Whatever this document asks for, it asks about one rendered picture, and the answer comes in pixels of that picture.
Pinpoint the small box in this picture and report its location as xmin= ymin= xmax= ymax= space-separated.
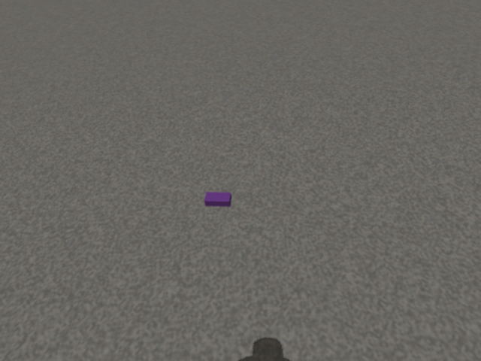
xmin=204 ymin=192 xmax=231 ymax=207

